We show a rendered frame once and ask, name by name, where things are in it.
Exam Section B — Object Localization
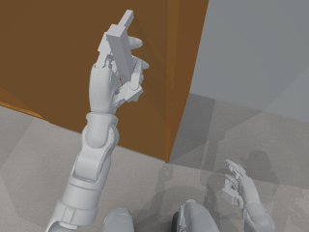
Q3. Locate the wardrobe door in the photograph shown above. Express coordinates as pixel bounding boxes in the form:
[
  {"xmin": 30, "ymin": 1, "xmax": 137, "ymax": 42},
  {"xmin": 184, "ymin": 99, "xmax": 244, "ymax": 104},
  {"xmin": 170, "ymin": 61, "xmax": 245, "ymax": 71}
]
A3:
[
  {"xmin": 0, "ymin": 0, "xmax": 167, "ymax": 160},
  {"xmin": 0, "ymin": 86, "xmax": 36, "ymax": 113}
]

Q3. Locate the robot right forearm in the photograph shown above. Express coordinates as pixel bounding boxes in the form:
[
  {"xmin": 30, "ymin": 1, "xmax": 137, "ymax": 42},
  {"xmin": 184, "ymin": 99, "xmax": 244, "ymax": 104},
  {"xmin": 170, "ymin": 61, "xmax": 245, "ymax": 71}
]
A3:
[{"xmin": 242, "ymin": 202, "xmax": 275, "ymax": 232}]

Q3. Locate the handle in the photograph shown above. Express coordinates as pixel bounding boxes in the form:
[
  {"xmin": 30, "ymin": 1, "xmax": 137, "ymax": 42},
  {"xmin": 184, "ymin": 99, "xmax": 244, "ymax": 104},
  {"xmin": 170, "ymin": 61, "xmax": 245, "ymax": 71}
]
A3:
[{"xmin": 105, "ymin": 10, "xmax": 144, "ymax": 102}]

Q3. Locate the left robot thigh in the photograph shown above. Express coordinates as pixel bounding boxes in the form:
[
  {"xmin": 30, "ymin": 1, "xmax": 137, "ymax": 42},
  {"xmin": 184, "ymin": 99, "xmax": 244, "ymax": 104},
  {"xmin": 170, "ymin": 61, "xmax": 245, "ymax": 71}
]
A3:
[{"xmin": 101, "ymin": 208, "xmax": 134, "ymax": 232}]

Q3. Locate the robot thigh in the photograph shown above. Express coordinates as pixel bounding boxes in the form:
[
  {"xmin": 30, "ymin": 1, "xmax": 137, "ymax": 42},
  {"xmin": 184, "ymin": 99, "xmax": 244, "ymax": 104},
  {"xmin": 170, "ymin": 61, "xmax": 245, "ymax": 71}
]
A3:
[
  {"xmin": 101, "ymin": 208, "xmax": 134, "ymax": 232},
  {"xmin": 178, "ymin": 202, "xmax": 220, "ymax": 232}
]

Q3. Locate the right robot thigh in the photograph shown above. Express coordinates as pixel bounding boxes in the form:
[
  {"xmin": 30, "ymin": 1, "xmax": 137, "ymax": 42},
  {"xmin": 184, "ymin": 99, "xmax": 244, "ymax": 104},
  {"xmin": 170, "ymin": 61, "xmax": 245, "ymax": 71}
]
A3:
[{"xmin": 178, "ymin": 202, "xmax": 220, "ymax": 232}]

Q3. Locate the robot left forearm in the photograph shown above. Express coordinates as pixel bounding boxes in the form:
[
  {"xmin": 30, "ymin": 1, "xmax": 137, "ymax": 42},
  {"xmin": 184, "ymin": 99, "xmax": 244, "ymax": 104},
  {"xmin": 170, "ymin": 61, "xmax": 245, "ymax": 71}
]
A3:
[{"xmin": 44, "ymin": 112, "xmax": 120, "ymax": 232}]

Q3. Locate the right robot hand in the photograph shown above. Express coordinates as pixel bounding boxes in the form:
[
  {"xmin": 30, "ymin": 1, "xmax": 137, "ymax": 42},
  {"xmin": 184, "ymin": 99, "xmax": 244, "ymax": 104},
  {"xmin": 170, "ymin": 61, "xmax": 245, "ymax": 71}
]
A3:
[{"xmin": 222, "ymin": 159, "xmax": 261, "ymax": 210}]

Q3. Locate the left robot hand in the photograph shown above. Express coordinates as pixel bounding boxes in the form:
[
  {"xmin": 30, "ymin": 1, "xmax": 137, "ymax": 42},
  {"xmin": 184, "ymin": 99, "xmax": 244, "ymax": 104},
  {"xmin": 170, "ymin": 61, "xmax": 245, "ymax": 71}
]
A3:
[{"xmin": 89, "ymin": 32, "xmax": 150, "ymax": 115}]

